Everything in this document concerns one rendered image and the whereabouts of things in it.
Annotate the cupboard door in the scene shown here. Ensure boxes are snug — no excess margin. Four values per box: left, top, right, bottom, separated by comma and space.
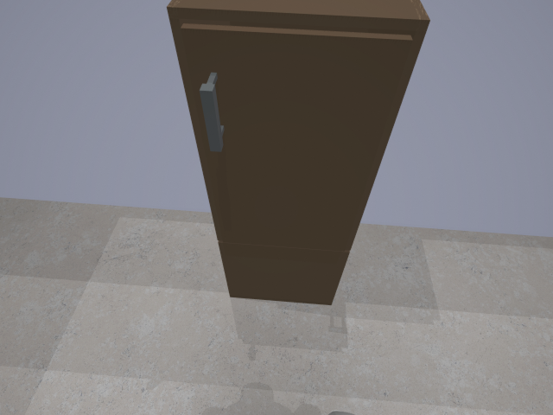
181, 23, 413, 252

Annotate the handle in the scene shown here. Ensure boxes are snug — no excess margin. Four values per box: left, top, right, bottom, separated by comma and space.
200, 73, 225, 152

